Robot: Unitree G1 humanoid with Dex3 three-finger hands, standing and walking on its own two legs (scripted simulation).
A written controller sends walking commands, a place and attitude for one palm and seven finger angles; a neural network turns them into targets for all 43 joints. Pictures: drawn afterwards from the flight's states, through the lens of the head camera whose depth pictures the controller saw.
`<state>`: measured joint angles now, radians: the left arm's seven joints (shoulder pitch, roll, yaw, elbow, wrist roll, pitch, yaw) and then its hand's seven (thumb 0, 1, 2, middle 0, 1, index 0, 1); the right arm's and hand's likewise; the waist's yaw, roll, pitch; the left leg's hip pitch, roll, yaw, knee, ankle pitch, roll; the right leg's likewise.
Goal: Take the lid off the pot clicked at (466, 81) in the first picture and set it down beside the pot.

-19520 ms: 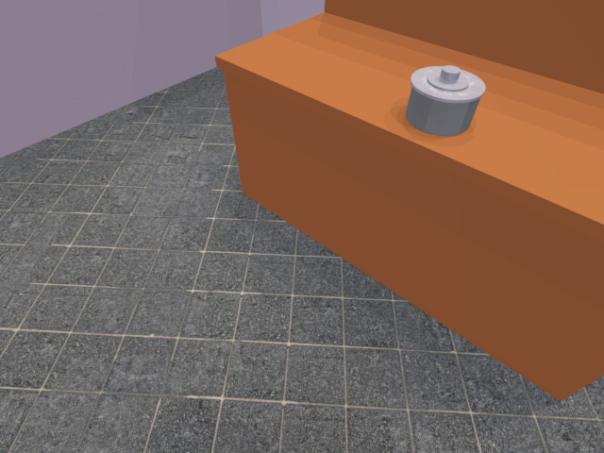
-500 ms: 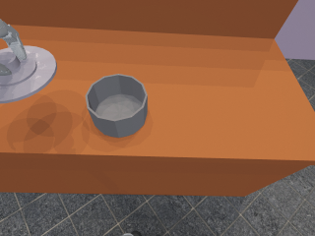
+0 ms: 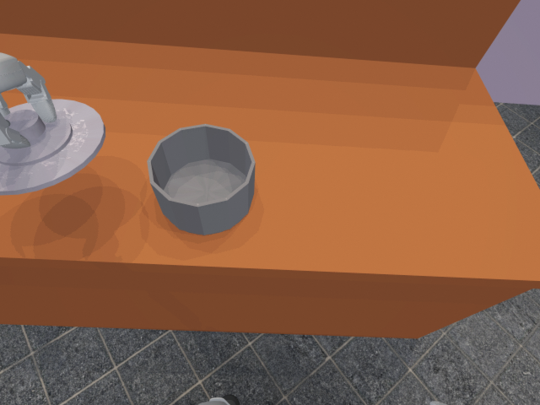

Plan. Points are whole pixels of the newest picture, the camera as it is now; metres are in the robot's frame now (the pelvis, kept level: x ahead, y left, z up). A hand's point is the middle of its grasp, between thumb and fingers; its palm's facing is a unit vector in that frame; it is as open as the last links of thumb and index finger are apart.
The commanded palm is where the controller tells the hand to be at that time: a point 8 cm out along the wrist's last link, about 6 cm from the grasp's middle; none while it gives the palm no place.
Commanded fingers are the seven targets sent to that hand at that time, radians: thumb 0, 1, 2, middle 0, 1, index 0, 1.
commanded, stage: lower the lid onto the table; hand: left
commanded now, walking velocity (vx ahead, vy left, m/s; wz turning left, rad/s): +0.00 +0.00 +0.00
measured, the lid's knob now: (23, 126) +0.46 +0.35 +0.12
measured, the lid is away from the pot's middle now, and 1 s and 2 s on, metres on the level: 0.23 0.24 0.23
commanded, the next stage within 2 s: none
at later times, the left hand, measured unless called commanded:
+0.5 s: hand (33, 133) +0.45 +0.34 +0.12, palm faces -0.45 -0.14 -0.88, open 7.7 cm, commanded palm +0.49 +0.34 +0.19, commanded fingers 0.00 0.65 0.98 -0.86 -1.05 -0.83 -1.05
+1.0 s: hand (28, 154) +0.44 +0.36 +0.09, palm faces -0.48 -0.14 -0.86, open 7.7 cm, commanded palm +0.49 +0.35 +0.16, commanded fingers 0.00 0.65 0.98 -0.86 -1.05 -0.83 -1.05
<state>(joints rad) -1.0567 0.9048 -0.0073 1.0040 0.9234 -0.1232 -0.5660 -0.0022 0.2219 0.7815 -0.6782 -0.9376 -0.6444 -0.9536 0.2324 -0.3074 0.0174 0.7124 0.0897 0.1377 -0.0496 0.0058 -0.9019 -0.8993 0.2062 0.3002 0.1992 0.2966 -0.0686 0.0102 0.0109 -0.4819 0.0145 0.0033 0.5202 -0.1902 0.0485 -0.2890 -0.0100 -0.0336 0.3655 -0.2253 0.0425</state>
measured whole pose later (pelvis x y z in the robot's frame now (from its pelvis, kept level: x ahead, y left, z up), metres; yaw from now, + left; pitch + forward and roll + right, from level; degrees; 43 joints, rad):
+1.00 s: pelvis +0.00 +0.01 -0.01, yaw -1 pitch +12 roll -4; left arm -0.98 0.92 0.02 1.07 0.96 -0.20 -0.49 0.00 0.23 0.78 -0.67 -0.94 -0.64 -0.95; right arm 0.29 -0.31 0.01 0.72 0.09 0.14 -0.07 0.01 -0.90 -0.90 0.21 0.30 0.20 0.30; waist -0.09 0.01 -0.01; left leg -0.60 0.03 0.01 0.63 -0.24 0.06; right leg -0.41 0.00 -0.02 0.47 -0.27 0.04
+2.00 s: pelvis -0.01 +0.01 -0.02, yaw -3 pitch +16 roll -5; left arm -0.97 0.93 0.07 1.16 1.02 -0.26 -0.38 0.00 0.23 0.78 -0.67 -0.94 -0.63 -0.95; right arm 0.32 -0.31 0.02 0.71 0.08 0.14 -0.09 0.00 -0.90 -0.90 0.21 0.30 0.20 0.30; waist -0.14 0.01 -0.03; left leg -0.75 0.04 0.01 0.75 -0.28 0.06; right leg -0.56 0.01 -0.01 0.60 -0.31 0.04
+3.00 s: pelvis -0.03 +0.03 -0.04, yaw -2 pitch +15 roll -6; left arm -0.85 0.84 0.05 1.08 1.02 -0.24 -0.27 0.00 0.30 0.71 -0.60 -0.99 -0.57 -0.99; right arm 0.29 -0.29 0.01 0.67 0.08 0.20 -0.04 0.00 -0.90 -0.90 0.21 0.30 0.20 0.30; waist -0.10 0.03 -0.06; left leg -0.83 0.03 0.00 0.85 -0.30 0.09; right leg -0.64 0.01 -0.02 0.71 -0.35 0.01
